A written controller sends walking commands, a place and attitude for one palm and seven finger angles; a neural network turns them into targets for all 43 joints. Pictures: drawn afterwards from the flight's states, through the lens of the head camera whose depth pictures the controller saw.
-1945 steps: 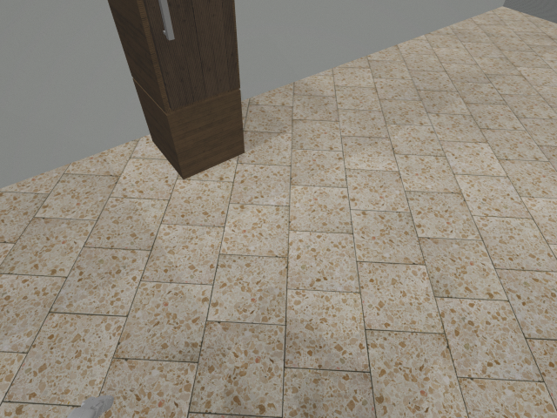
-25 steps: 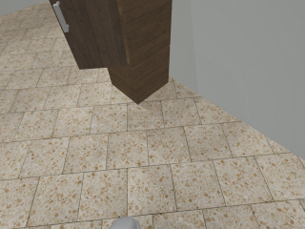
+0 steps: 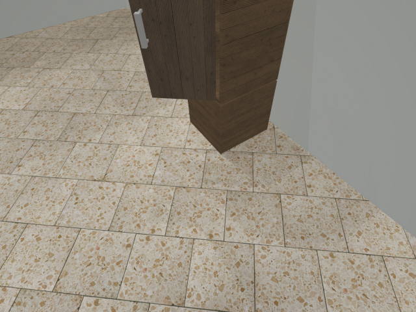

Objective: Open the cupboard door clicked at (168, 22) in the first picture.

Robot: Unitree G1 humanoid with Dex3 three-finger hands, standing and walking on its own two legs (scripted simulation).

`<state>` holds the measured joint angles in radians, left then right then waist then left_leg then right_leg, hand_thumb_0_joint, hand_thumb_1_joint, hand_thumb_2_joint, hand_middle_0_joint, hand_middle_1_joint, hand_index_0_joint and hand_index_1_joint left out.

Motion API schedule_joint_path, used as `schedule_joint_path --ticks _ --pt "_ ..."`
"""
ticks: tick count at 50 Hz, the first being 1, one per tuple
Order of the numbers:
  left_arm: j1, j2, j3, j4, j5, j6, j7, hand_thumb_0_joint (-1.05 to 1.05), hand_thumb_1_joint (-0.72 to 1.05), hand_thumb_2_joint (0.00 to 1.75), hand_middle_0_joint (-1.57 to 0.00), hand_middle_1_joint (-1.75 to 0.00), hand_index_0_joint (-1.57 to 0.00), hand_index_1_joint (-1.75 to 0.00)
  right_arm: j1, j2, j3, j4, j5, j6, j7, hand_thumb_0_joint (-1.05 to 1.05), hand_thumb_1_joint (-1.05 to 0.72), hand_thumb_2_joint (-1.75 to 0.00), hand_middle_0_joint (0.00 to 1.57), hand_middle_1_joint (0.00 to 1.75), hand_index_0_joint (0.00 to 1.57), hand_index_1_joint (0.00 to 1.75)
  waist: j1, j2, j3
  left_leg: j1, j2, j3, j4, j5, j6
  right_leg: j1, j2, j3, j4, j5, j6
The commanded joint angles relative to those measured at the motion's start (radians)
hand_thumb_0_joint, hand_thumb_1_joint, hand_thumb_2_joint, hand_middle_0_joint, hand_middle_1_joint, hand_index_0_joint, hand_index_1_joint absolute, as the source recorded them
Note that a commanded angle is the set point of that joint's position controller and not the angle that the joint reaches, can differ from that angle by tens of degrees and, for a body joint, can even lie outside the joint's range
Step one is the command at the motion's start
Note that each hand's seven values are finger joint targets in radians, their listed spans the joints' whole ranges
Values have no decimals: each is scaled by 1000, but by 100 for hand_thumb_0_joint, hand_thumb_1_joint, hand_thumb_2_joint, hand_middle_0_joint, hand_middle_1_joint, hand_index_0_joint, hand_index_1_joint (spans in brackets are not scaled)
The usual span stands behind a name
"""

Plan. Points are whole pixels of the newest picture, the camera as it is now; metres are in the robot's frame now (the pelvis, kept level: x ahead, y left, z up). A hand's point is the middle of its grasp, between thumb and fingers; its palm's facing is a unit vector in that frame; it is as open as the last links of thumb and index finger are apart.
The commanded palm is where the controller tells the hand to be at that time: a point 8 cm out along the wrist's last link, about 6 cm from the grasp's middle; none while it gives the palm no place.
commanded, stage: take the last steps up to it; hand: left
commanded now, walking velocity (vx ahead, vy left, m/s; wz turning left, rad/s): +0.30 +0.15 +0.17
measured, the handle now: (142, 28) +1.11 +0.35 +0.03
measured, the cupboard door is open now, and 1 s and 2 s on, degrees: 50 50 50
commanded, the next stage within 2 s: come to a stop and stand still in 1.32 s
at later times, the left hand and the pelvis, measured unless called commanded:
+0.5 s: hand out of the picture +0.12 +0.28 -0.17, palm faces +0.12 -0.97 -0.20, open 7.4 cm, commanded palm none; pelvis +0.15 +0.09 +0.00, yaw +2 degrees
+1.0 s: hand (113, 223) +0.34 +0.29 -0.15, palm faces +0.07 -0.97 -0.21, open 7.2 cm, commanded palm none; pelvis +0.33 +0.10 +0.02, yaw +1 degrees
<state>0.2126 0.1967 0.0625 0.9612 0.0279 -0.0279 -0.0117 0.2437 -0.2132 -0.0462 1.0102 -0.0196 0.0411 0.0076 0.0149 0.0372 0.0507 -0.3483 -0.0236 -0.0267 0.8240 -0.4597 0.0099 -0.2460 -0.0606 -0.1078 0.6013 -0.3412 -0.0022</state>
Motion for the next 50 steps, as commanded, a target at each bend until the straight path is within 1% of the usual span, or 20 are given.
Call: schedule_joint_path --ticks 1,4,6,12,13,15,16,17,18,20,24,32,35,36,37,38,39,41,44,50 --pt "130 164 34 -4 -3 -22 25 0 90 90 -20 -30 -20 -30 -172 -105 -32 -125 -12 -34 19 0 -90 -90 20 30 20 30 44 -231 105 -391 102 -49 340 92 -24 111 -375 459 -476 -225 -134" --pt "119 133 22 5 -8 -43 21 0 90 90 -20 -30 -20 -30 -124 -62 -25 -102 -6 -23 36 0 -90 -90 20 30 20 30 10 -232 73 -320 110 21 256 227 -54 111 -288 180 -456 74 -83" --pt "176 149 24 33 -6 -50 23 0 90 90 -20 -30 -20 -30 -150 -33 -20 -100 -2 -27 46 0 -90 -90 20 30 20 30 29 -175 54 -299 100 74 140 241 -63 170 -274 117 -430 228 -82" --pt "217 177 27 88 2 -43 23 0 90 90 -20 -30 -20 -30 -197 -7 0 -123 3 -55 55 0 -90 -90 20 30 20 30 52 -242 10 -135 59 149 -178 220 -38 212 -276 41 -331 399 -67" --pt "206 180 29 89 3 -40 23 0 90 90 -20 -30 -20 -30 -172 -16 -1 -117 3 -61 52 0 -90 -90 20 30 20 30 38 -249 8 -70 51 158 -219 211 -27 190 -282 39 -301 412 -64" --pt "179 169 28 91 -2 -35 18 0 90 90 -20 -30 -20 -30 -4 -61 -11 -61 -6 -73 36 0 -90 -90 20 30 20 30 -49 -173 -48 213 5 206 -335 247 -7 71 -221 -27 -100 458 -32" --pt "186 124 18 76 -4 -32 12 0 90 90 -20 -30 -20 -30 155 -147 -33 -20 -13 -79 21 0 -90 -90 20 30 20 30 -117 -1 -143 434 104 102 -338 227 28 -57 -170 -75 134 322 -4" --pt "198 59 5 45 -16 -27 6 0 90 90 -20 -30 -20 -30 281 -254 -62 5 -21 -85 3 0 -90 -90 20 30 20 30 -148 273 -231 577 372 -297 -440 210 136 -295 -22 -105 434 -225 39" --pt "116 53 -1 12 -11 -20 14 0 90 90 -20 -30 -20 -30 309 -273 -62 14 -12 -72 -15 0 -90 -90 20 30 20 30 -159 269 -220 533 429 -363 -548 186 190 -376 -15 20 623 -286 7" --pt "33 48 -3 -2 -10 -21 11 0 90 90 -20 -30 -20 -30 164 -199 -39 -22 -12 -80 -19 0 -90 -90 20 30 20 30 -101 116 -92 308 408 -290 -576 118 197 -424 -81 66 740 -159 -14" --pt "99 18 2 40 -1 11 -4 0 90 90 -20 -30 -20 -30 47 -97 -10 -36 -11 -100 -27 0 -90 -90 20 30 20 30 -10 110 8 88 317 -91 -654 153 151 -312 -100 67 576 -9 -4" --pt "-16 18 5 -24 -2 12 -12 0 90 90 -20 -30 -20 -30 68 -103 -20 -4 -15 -100 -15 0 -90 -90 20 30 20 30 -1 6 18 98 308 -16 -680 100 181 -150 -52 24 139 73 -1" --pt "41 51 15 -12 1 1 -9 0 90 90 -20 -30 -20 -30 58 -100 -15 9 -12 -93 -11 0 -90 -90 20 30 20 30 39 -62 3 44 263 23 -547 71 135 51 -18 8 -30 106 0" --pt "115 74 25 12 3 -6 -5 0 90 90 -20 -30 -20 -30 48 -84 -10 11 -8 -94 -10 0 -90 -90 20 30 20 30 72 -109 -15 -9 192 77 -417 74 94 173 -24 44 -112 82 -12" --pt "210 147 37 39 9 -20 1 0 90 90 -20 -30 -20 -30 50 -45 -4 0 2 -95 -4 0 -90 -90 20 30 20 30 108 -262 -46 -152 76 183 -162 23 36 317 -188 280 -244 -26 -74" --pt "283 232 52 53 -1 -22 9 0 90 90 -20 -30 -20 -30 50 -39 -3 -33 0 -91 3 0 -90 -90 20 30 20 30 119 -417 -62 -311 15 184 113 -169 5 390 -397 598 -402 -88 -185" --pt "266 210 47 45 -10 -21 17 0 90 90 -20 -30 -20 -30 5 -85 -14 -41 -9 -87 5 0 -90 -90 20 30 20 30 110 -249 -14 -355 62 73 246 -102 4 325 -416 611 -440 -117 -231" --pt "168 131 26 22 -10 -35 27 0 90 90 -20 -30 -20 -30 -26 -61 -16 -21 -3 -88 1 0 -90 -90 20 30 20 30 52 -151 20 -351 112 16 296 67 -13 228 -350 466 -418 92 -192" --pt "133 84 9 26 -16 -59 22 0 90 90 -20 -30 -20 -30 29 -11 -3 6 -5 -73 8 0 -90 -90 20 30 20 30 1 -130 -48 -244 131 50 192 176 -47 200 -258 199 -388 432 -147" --pt "193 106 10 94 -9 -63 17 0 90 90 -20 -30 -20 -30 -69 19 -1 -29 0 -70 28 0 -90 -90 20 30 20 30 28 -162 -20 -213 104 125 -71 254 -58 227 -228 106 -383 476 -139"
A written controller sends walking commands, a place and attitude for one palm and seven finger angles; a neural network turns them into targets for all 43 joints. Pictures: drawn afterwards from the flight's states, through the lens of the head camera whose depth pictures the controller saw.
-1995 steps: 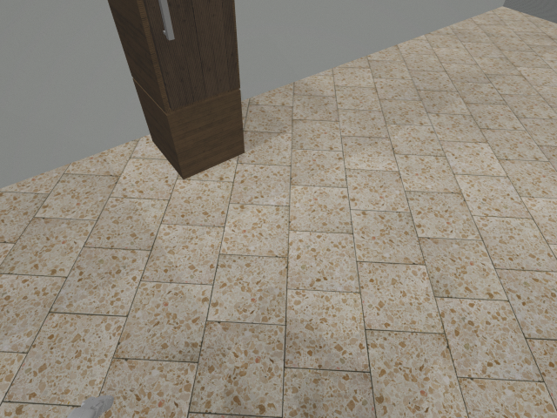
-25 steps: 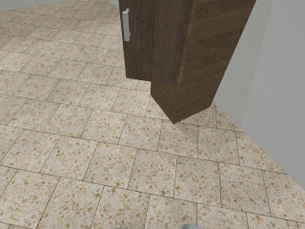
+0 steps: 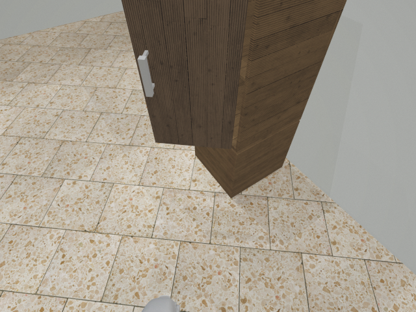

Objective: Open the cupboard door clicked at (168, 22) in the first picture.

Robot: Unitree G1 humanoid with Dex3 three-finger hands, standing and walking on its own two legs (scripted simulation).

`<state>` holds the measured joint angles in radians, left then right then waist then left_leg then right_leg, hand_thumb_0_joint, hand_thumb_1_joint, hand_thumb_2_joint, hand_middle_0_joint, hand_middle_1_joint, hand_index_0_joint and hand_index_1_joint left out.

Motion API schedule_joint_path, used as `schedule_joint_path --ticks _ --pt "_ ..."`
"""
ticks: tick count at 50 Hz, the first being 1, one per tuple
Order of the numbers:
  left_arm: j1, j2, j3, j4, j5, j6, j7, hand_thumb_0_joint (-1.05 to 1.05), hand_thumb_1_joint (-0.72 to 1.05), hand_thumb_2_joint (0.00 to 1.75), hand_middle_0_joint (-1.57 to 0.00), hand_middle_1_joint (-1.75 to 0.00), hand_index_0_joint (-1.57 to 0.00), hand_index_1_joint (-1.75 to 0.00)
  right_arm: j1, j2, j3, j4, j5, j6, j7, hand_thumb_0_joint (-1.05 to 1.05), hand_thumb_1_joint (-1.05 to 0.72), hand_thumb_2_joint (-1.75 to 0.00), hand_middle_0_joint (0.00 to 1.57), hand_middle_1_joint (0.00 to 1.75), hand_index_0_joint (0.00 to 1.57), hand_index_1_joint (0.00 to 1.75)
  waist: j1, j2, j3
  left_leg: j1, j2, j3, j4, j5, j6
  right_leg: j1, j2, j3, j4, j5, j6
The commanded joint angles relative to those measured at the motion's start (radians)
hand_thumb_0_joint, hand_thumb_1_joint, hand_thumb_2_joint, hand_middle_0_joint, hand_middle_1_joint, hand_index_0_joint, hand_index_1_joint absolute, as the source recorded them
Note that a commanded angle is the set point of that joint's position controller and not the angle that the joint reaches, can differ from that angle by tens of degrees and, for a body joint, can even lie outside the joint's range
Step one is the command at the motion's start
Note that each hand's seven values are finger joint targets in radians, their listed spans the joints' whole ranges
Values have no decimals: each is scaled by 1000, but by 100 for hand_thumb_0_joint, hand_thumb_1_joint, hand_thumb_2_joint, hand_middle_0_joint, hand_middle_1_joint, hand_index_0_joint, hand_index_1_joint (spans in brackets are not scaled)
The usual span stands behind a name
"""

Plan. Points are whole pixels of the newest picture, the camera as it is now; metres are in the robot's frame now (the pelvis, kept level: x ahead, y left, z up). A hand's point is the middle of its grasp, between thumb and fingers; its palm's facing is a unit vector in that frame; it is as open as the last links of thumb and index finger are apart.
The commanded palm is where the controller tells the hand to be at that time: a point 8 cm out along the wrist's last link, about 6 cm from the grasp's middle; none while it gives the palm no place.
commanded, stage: take the last steps up to it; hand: left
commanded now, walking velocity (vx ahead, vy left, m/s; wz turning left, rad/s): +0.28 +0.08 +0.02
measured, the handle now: (147, 73) +0.78 +0.24 +0.01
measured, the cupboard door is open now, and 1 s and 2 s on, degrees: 50 50 50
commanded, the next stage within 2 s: come to a stop and stand still in 0.32 s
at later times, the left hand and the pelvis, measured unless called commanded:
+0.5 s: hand (104, 268) +0.24 +0.27 -0.18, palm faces +0.02 -0.98 -0.18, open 7.4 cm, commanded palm none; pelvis +0.17 +0.09 +0.00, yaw -1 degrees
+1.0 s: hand (112, 260) +0.26 +0.26 -0.19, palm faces +0.00 -0.98 -0.19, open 7.4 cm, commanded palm none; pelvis +0.19 +0.09 -0.02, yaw -1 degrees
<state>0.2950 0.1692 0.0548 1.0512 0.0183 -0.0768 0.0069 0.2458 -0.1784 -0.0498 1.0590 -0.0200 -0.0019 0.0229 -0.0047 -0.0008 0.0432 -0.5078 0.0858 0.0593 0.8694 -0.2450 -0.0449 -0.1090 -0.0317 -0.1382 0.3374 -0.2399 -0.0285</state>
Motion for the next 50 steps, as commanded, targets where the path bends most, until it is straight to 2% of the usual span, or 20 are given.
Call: schedule_joint_path --ticks 1,5,7,9,10,11,15,21,26,29,31,36,38,40,42,45,46,47,48,50 --pt "113 140 17 13 1 -12 -2 0 90 90 -20 -30 -20 -30 -91 -19 4 -86 -1 -28 15 0 -90 -90 20 30 20 30 49 -126 4 -36 -7 40 -151 44 3 70 -265 134 -119 343 -111" --pt "94 160 21 33 6 2 -1 0 90 90 -20 -30 -20 -30 -95 -38 -1 -96 -2 -40 15 0 -90 -90 20 30 20 30 25 -152 29 129 -37 62 -298 50 31 -8 -270 125 -56 242 -80" --pt "70 143 19 24 2 10 -4 0 90 90 -20 -30 -20 -30 78 -92 -13 -40 -10 -51 0 0 -90 -90 20 30 20 30 -60 -34 -14 415 -61 73 -391 64 53 -141 -197 55 174 265 -44" --pt "106 62 -1 -19 -8 16 -7 0 90 90 -20 -30 -20 -30 301 -262 -49 -1 -19 -54 -31 0 -90 -90 20 30 20 30 -114 351 -188 667 310 -439 -567 67 210 -427 10 -15 737 -358 23" --pt "36 77 -3 -46 -5 20 -5 0 90 90 -20 -30 -20 -30 279 -259 -44 -9 -11 -44 -41 0 -90 -90 20 30 20 30 -112 254 -136 601 336 -457 -600 47 250 -485 -25 92 881 -349 1" --pt "16 69 1 -45 -1 19 -4 0 90 90 -20 -30 -20 -30 193 -216 -30 -30 -11 -48 -41 0 -90 -90 20 30 20 30 -78 165 -93 473 317 -398 -626 -21 250 -497 -52 106 941 -295 -6" --pt "63 39 0 -5 9 48 -16 0 90 90 -20 -30 -20 -30 57 -112 4 -62 -6 -69 -50 0 -90 -90 20 30 20 30 13 105 -8 253 212 -194 -687 57 188 -419 -96 126 862 -93 18" --pt "-5 21 -5 -41 6 63 -14 0 90 90 -20 -30 -20 -30 83 -95 6 -40 -8 -73 -52 0 -90 -90 20 30 20 30 18 45 -34 310 194 -100 -686 231 215 -382 -83 107 585 -24 34" --pt "-33 36 -18 -37 -1 75 6 0 90 90 -20 -30 -20 -30 66 -99 16 -16 -6 -51 -67 0 -90 -90 20 30 20 30 21 74 -68 330 184 -50 -526 643 176 -176 -32 78 303 21 39" --pt "-15 106 -4 -38 2 81 14 0 90 90 -20 -30 -20 -30 64 -91 7 -6 8 -27 -70 0 -90 -90 20 30 20 30 32 18 -62 278 108 -32 -434 422 96 -68 -67 144 141 318 20" --pt "-35 160 0 -52 3 78 17 0 90 90 -20 -30 -20 -30 117 -70 2 -4 15 -9 -61 0 -90 -90 20 30 20 30 4 -29 -32 215 18 3 -391 184 43 -72 -195 239 193 632 -65" --pt "-63 165 8 -77 -7 86 33 0 90 90 -20 -30 -20 -30 159 -63 -8 -7 14 20 -62 0 -90 -90 20 30 20 30 -5 -133 -168 294 -20 26 -255 235 29 -46 -232 232 208 772 -102" --pt "-68 174 12 -79 -7 85 36 0 90 90 -20 -30 -20 -30 140 -57 -8 -21 18 25 -60 0 -90 -90 20 30 20 30 3 -172 -188 250 -50 24 -217 28 18 4 -267 265 186 851 -135" --pt "-86 172 18 -81 -4 89 42 0 90 90 -20 -30 -20 -30 114 -37 -7 -32 17 32 -58 0 -90 -90 20 30 20 30 9 -185 -152 213 -63 15 -237 -156 18 8 -287 284 155 819 -161" --pt "-118 172 21 -93 -5 92 40 0 90 90 -20 -30 -20 -30 119 -37 -8 -28 16 35 -55 0 -90 -90 20 30 20 30 -5 -141 -132 275 -45 3 -347 -50 22 -62 -261 274 153 636 -131" --pt "-148 92 8 -115 -12 112 29 0 90 90 -20 -30 -20 -30 79 -112 -13 -50 -5 25 -60 0 -90 -90 20 30 20 30 -2 234 -41 253 191 -222 -559 310 155 -200 -25 88 337 -41 24" --pt "-152 94 11 -111 -7 125 31 0 90 90 -20 -30 -20 -30 55 -110 -13 -55 -9 22 -67 0 -90 -90 20 30 20 30 -8 240 9 215 223 -252 -603 329 207 -237 4 119 489 -240 28" --pt "-28 107 -22 -72 -13 114 63 0 90 90 -20 -30 -20 -30 -27 -171 -26 -119 16 -5 -58 0 -90 -90 20 30 20 30 14 332 -83 341 217 -167 -404 792 190 -326 -38 170 539 -248 0" --pt "-61 135 -17 -120 -6 112 55 0 90 90 -20 -30 -20 -30 1 -119 -13 -159 0 -2 -52 0 -90 -90 20 30 20 30 17 303 -121 323 177 -130 -453 551 181 -293 -10 108 528 -273 -2" --pt "-98 103 -22 -119 3 92 39 0 90 90 -20 -30 -20 -30 18 -99 1 -169 -10 -5 -53 0 -90 -90 20 30 20 30 8 275 -87 350 147 -88 -424 578 173 -316 -3 89 476 -225 4"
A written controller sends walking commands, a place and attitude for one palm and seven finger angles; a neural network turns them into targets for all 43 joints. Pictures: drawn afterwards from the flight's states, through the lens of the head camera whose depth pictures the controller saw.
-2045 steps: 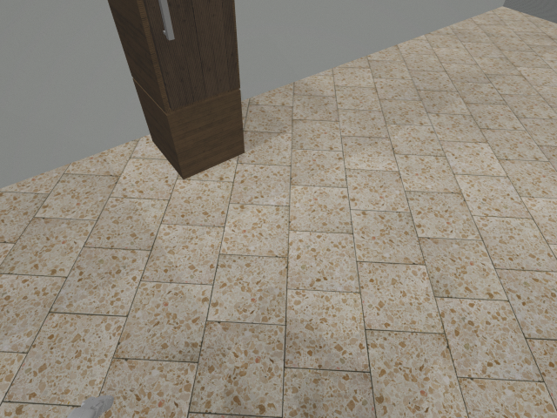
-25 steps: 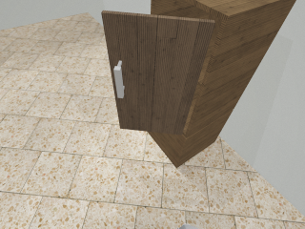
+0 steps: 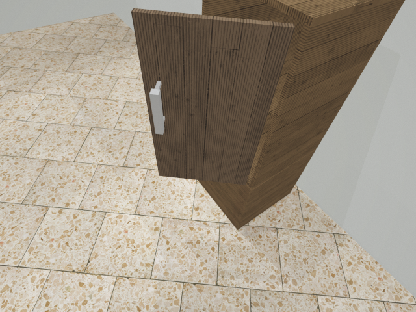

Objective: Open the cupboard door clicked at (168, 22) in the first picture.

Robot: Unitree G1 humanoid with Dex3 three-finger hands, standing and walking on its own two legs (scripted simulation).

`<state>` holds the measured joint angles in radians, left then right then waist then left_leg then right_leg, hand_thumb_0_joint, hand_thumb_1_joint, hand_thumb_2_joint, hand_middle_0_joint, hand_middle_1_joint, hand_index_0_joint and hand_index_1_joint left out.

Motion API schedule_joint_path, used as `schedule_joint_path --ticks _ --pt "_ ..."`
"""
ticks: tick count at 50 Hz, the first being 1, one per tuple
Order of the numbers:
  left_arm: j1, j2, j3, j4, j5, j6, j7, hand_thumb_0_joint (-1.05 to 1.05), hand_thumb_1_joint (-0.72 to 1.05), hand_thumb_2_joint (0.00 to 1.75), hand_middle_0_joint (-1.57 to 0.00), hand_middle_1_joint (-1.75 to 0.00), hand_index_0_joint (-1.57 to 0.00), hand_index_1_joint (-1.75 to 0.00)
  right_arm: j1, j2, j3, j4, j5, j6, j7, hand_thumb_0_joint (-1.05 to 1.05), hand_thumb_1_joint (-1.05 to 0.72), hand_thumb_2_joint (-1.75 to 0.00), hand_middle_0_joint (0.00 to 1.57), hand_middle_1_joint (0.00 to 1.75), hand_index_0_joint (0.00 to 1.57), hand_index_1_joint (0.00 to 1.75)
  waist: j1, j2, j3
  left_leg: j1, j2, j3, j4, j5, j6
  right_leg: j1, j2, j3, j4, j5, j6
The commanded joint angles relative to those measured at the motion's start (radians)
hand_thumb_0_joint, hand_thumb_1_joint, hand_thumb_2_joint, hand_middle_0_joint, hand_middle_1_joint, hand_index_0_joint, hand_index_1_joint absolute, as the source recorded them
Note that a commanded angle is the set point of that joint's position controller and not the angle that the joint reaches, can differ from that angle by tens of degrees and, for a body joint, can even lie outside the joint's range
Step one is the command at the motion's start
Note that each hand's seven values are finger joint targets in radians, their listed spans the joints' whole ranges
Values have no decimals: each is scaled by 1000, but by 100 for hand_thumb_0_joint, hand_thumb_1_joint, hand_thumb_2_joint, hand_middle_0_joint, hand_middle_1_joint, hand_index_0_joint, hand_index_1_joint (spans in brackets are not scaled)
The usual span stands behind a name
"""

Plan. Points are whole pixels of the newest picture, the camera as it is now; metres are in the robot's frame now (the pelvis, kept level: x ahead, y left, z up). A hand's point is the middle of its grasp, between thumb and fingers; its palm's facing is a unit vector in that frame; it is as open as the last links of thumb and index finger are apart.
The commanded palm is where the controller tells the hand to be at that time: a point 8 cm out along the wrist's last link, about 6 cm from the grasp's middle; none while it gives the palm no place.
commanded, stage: come to a stop and stand still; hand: left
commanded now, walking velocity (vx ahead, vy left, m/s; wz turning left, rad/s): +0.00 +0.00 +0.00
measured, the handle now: (159, 108) +0.59 +0.16 +0.03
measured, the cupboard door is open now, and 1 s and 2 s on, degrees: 50 50 50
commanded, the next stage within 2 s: look again from close up in 1.52 s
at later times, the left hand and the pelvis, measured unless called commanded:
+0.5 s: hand out of the picture -0.02 +0.15 -0.16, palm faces -0.01 -0.97 -0.24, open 7.4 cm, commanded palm none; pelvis -0.04 -0.03 +0.01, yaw -1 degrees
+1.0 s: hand out of the picture +0.00 +0.11 -0.16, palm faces +0.02 -0.97 -0.22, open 7.3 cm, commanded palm none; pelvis +0.00 -0.07 +0.01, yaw +0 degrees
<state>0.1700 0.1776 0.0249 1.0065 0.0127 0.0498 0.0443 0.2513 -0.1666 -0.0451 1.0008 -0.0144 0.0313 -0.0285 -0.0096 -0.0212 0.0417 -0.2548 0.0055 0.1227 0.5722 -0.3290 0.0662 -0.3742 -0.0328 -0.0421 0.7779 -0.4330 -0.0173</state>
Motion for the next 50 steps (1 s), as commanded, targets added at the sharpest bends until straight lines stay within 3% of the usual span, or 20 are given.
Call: schedule_joint_path --ticks 1,3,4,6,7,8,10,13,18,21,26,29,37,45,50 --pt "24 73 9 -76 7 -43 -4 0 90 90 -20 -30 -20 -30 49 -124 -7 -118 -16 -39 -1 0 -90 -90 20 30 20 30 -3 237 -100 134 221 -169 -120 693 59 -38 4 -15 -25 -9 -6" --pt "58 65 8 -63 3 -53 -8 0 90 90 -20 -30 -20 -30 66 -142 -11 -124 -7 -42 -3 0 -90 -90 20 30 20 30 4 104 -126 148 223 -169 -98 624 49 36 4 -18 -170 89 -3" --pt "81 65 7 -58 4 -56 -7 0 90 90 -20 -30 -20 -30 54 -138 -11 -131 -2 -44 -4 0 -90 -90 20 30 20 30 11 51 -112 109 198 -159 -86 516 28 78 -8 19 -235 185 -10" --pt "86 108 3 -49 6 -65 -7 0 90 90 -20 -30 -20 -30 37 -106 -2 -138 1 -48 -1 0 -90 -90 20 30 20 30 -3 -13 -74 56 120 -117 -88 273 -17 79 -90 140 -283 362 -47" --pt "78 116 -1 -52 6 -62 -9 0 90 90 -20 -30 -20 -30 45 -99 0 -134 1 -50 2 0 -90 -90 20 30 20 30 -17 1 -43 61 103 -118 -125 172 -24 37 -104 149 -297 315 -56" --pt "71 118 -3 -54 8 -53 -11 0 90 90 -20 -30 -20 -30 44 -103 -1 -129 -1 -51 7 0 -90 -90 20 30 20 30 -17 62 -16 48 108 -151 -184 96 -19 14 -78 133 -298 202 -43" --pt "78 111 -4 -46 10 -51 -13 0 90 90 -20 -30 -20 -30 31 -126 -5 -119 -5 -47 9 0 -90 -90 20 30 20 30 -9 -36 -13 26 128 -160 -196 38 -6 35 -42 99 -295 157 -21" --pt "98 103 -8 -46 11 -48 -14 0 90 90 -20 -30 -20 -30 30 -125 -3 -111 -8 -43 11 0 -90 -90 20 30 20 30 -3 -49 58 -25 113 -164 -244 -102 -8 2 -47 122 -344 53 -23" --pt "124 110 -6 -36 9 -54 -17 0 90 90 -20 -30 -20 -30 52 -118 10 -82 -10 -46 14 0 -90 -90 20 30 20 30 -3 8 38 -7 105 -153 -259 -102 -14 2 -55 130 -377 17 -28" --pt "136 107 -6 -25 6 -63 -18 0 90 90 -20 -30 -20 -30 68 -107 17 -58 -8 -51 13 0 -90 -90 20 30 20 30 -2 1 2 12 97 -136 -241 -43 -18 34 -67 141 -396 40 -33" --pt "130 98 -11 -1 2 -71 -18 0 90 90 -20 -30 -20 -30 106 -83 28 -4 -6 -52 12 0 -90 -90 20 30 20 30 -7 -24 23 38 86 -108 -209 34 -32 20 -85 153 -440 27 -40" --pt "140 92 -11 21 -3 -75 -18 0 90 90 -20 -30 -20 -30 125 -74 35 26 -5 -59 8 0 -90 -90 20 30 20 30 -3 24 2 42 92 -110 -217 77 -36 62 -81 147 -428 92 -44" --pt "165 77 -15 67 -5 -83 -14 0 90 90 -20 -30 -20 -30 145 -53 42 85 -1 -62 1 0 -90 -90 20 30 20 30 5 14 -11 53 99 -93 -195 165 -46 137 -87 129 -425 259 -45" --pt "172 65 -15 84 -2 -82 -10 0 90 90 -20 -30 -20 -30 143 -39 42 106 -1 -56 -5 0 -90 -90 20 30 20 30 4 12 29 59 105 -90 -197 183 -52 139 -77 114 -431 306 -43" --pt "184 61 -11 88 -1 -85 -8 0 90 90 -20 -30 -20 -30 130 -39 40 107 0 -59 -9 0 -90 -90 20 30 20 30 7 10 2 83 108 -86 -187 233 -52 171 -79 105 -414 416 -39"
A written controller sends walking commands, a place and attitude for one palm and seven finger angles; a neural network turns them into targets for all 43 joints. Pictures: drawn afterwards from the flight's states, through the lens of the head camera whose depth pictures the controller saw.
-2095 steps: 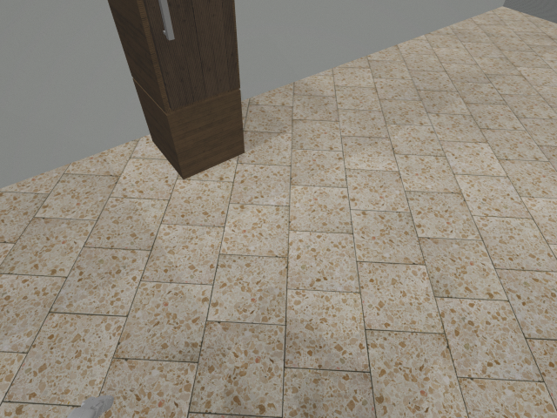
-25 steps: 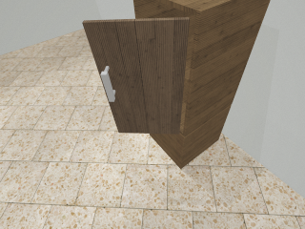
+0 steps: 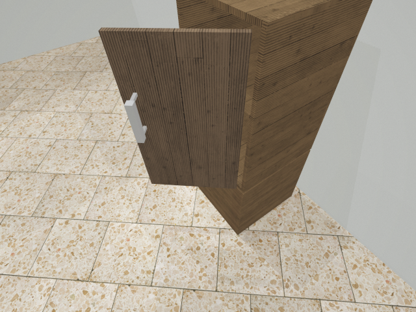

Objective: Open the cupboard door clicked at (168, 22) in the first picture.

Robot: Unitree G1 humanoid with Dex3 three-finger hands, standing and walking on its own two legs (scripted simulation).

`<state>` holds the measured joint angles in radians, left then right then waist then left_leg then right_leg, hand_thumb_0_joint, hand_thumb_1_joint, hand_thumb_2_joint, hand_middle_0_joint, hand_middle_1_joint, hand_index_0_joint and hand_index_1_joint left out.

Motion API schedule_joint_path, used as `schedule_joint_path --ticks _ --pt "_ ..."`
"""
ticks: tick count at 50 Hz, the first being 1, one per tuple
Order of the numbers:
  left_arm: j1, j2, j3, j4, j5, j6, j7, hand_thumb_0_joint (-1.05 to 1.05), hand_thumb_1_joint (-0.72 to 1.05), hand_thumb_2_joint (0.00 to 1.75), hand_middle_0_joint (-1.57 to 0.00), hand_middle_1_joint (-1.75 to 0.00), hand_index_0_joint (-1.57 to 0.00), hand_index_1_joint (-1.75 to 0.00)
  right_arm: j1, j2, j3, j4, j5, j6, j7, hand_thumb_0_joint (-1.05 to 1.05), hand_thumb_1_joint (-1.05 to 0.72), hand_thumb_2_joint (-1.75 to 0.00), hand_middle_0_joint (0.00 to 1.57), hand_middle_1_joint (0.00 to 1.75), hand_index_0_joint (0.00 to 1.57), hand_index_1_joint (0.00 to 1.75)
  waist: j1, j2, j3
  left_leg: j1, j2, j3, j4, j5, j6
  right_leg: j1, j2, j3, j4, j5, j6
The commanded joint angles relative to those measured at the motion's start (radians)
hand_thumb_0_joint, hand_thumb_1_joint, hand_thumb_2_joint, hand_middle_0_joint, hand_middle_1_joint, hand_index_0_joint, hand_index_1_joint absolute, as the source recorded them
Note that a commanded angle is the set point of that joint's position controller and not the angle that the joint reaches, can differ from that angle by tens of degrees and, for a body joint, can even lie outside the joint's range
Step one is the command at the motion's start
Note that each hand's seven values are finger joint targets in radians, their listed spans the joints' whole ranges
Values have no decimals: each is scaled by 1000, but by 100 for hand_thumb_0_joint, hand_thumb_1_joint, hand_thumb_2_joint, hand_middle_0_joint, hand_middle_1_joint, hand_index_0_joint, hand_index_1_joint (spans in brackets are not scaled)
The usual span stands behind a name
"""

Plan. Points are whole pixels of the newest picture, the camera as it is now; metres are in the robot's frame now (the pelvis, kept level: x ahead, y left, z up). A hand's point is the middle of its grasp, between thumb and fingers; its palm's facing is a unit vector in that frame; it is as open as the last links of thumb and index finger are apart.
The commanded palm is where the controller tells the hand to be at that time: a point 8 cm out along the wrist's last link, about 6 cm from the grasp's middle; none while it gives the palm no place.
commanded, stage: come to a stop and stand still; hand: left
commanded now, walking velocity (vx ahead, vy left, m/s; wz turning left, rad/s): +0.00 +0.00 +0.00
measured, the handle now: (137, 118) +0.59 +0.23 +0.02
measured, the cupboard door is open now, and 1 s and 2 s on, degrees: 50 50 50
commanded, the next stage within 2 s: look again from close up in 0.52 s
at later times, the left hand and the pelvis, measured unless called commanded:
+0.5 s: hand out of the picture +0.01 +0.15 -0.17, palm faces +0.05 -0.98 -0.21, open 7.4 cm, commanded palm none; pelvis +0.02 -0.02 +0.00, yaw +0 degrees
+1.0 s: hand out of the picture +0.00 +0.16 -0.17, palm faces +0.05 -0.98 -0.19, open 7.4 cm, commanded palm none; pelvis +0.02 -0.01 +0.00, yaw +0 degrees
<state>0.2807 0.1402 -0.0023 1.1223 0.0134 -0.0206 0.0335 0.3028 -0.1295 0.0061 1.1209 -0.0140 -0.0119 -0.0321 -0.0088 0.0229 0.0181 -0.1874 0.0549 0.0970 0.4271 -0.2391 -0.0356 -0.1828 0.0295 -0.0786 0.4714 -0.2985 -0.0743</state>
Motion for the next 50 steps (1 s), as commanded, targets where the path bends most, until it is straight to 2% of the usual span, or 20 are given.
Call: schedule_joint_path --ticks 1,5,9,14,16,20,23,31,39,40,44,50 --pt "72 99 16 -27 -2 -15 4 0 90 90 -20 -30 -20 -30 76 -79 -12 -13 0 -15 -6 0 -90 -90 20 30 20 30 4 -41 23 19 59 -59 -41 148 48 -18 -141 140 -104 299 19" --pt "81 99 18 -25 0 -16 5 0 90 90 -20 -30 -20 -30 62 -75 -12 -12 0 -14 -8 0 -90 -90 20 30 20 30 7 -53 35 24 58 -53 -34 168 45 -5 -145 137 -108 370 26" --pt "92 103 21 -22 -2 -17 7 0 90 90 -20 -30 -20 -30 55 -83 -12 -15 0 -14 -12 0 -90 -90 20 30 20 30 8 -50 12 37 57 -49 -29 180 41 25 -150 138 -103 442 32" --pt "102 105 25 -21 -2 -17 10 0 90 90 -20 -30 -20 -30 43 -83 -13 -13 0 -13 -16 0 -90 -90 20 30 20 30 10 -29 6 49 58 -40 -19 199 37 41 -151 138 -103 501 38" --pt "104 107 25 -21 -1 -16 11 0 90 90 -20 -30 -20 -30 43 -83 -13 -14 2 -11 -16 0 -90 -90 20 30 20 30 12 -47 10 42 57 -35 -14 198 36 55 -152 135 -104 538 49" --pt "104 103 26 -20 -1 -14 11 0 90 90 -20 -30 -20 -30 40 -77 -13 -11 1 -10 -18 0 -90 -90 20 30 20 30 12 -39 25 47 59 -36 -24 190 35 48 -148 130 -113 507 47" --pt "108 106 28 -19 -2 -14 13 0 90 90 -20 -30 -20 -30 42 -79 -13 -9 2 -9 -19 0 -90 -90 20 30 20 30 12 -45 23 44 58 -35 -21 186 34 59 -151 133 -117 532 54" --pt "109 100 27 -22 -2 -11 12 0 90 90 -20 -30 -20 -30 53 -75 -11 -2 1 -9 -20 0 -90 -90 20 30 20 30 15 -35 36 43 61 -38 -36 179 35 53 -144 128 -127 467 50" --pt "109 91 24 -22 -4 -12 10 0 90 90 -20 -30 -20 -30 63 -73 -10 7 -1 -12 -18 0 -90 -90 20 30 20 30 16 -26 46 48 66 -50 -57 169 38 33 -140 127 -135 373 34" --pt "111 90 23 -21 -2 -12 10 0 90 90 -20 -30 -20 -30 65 -67 -9 9 0 -12 -18 0 -90 -90 20 30 20 30 16 -42 49 47 66 -50 -54 175 40 38 -137 123 -137 381 38" --pt "113 89 23 -21 -4 -14 10 0 90 90 -20 -30 -20 -30 70 -69 -10 12 -1 -13 -17 0 -90 -90 20 30 20 30 16 -27 38 51 66 -53 -58 167 39 34 -139 128 -136 361 31" --pt "118 79 22 -17 -2 -14 10 0 90 90 -20 -30 -20 -30 78 -59 -9 19 -1 -14 -18 0 -90 -90 20 30 20 30 16 -32 58 44 68 -59 -64 174 43 27 -136 123 -134 347 28"
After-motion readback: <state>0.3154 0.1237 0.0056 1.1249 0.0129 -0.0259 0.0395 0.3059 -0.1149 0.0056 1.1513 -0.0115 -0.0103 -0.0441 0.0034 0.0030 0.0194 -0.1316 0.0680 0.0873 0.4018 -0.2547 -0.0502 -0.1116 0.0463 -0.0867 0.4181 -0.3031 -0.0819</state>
